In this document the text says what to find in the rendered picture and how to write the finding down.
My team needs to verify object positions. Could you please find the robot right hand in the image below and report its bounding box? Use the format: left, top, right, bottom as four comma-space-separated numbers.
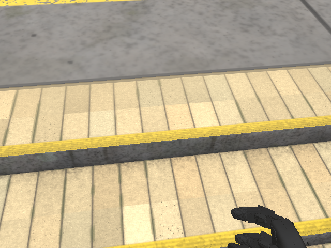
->
228, 205, 309, 248

